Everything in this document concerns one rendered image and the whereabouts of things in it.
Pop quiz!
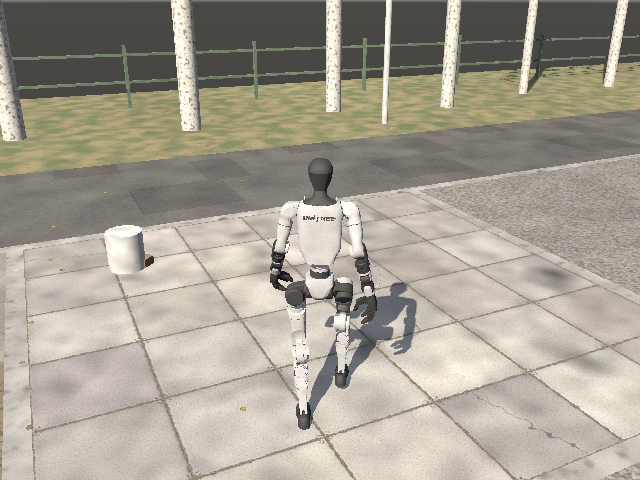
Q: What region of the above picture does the right robot shin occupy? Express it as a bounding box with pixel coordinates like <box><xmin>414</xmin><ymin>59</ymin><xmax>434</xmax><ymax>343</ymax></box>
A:
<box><xmin>335</xmin><ymin>315</ymin><xmax>350</xmax><ymax>374</ymax></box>

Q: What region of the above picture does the robot right foot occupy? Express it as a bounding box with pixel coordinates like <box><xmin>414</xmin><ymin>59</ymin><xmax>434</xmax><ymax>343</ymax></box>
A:
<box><xmin>335</xmin><ymin>364</ymin><xmax>349</xmax><ymax>387</ymax></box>

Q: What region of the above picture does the right robot upper arm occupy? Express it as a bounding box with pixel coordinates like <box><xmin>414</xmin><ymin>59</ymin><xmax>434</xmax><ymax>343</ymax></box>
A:
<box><xmin>341</xmin><ymin>201</ymin><xmax>365</xmax><ymax>259</ymax></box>

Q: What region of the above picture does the left robot upper arm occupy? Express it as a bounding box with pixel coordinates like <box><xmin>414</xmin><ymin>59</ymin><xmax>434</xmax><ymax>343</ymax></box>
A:
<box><xmin>274</xmin><ymin>201</ymin><xmax>300</xmax><ymax>254</ymax></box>

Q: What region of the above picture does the robot left hand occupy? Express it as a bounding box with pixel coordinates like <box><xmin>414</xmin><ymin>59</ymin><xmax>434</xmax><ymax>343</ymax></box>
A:
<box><xmin>270</xmin><ymin>271</ymin><xmax>293</xmax><ymax>291</ymax></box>

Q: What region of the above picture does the robot right hand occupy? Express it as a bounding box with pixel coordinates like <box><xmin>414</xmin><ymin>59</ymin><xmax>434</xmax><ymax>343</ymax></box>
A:
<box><xmin>353</xmin><ymin>294</ymin><xmax>377</xmax><ymax>324</ymax></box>

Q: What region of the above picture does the robot right forearm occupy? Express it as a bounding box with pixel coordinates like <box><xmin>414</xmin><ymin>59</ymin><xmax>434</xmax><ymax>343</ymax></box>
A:
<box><xmin>355</xmin><ymin>243</ymin><xmax>375</xmax><ymax>297</ymax></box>

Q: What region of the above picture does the robot left forearm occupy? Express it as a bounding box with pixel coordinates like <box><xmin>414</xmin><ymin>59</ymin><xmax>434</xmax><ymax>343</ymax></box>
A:
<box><xmin>270</xmin><ymin>239</ymin><xmax>286</xmax><ymax>275</ymax></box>

